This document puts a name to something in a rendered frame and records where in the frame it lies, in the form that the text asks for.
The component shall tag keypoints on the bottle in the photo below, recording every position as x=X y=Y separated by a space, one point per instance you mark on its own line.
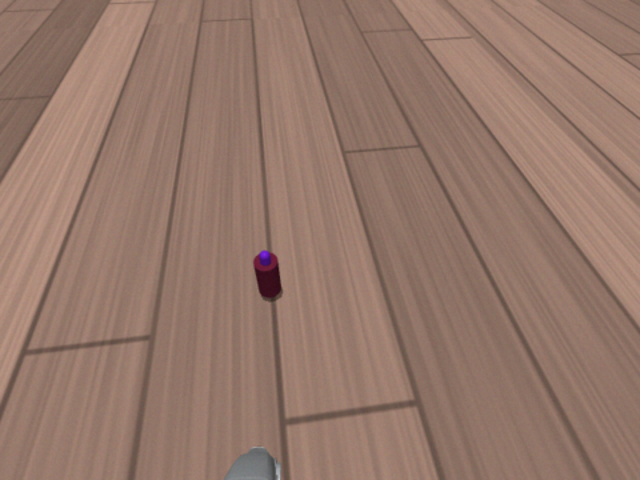
x=267 y=274

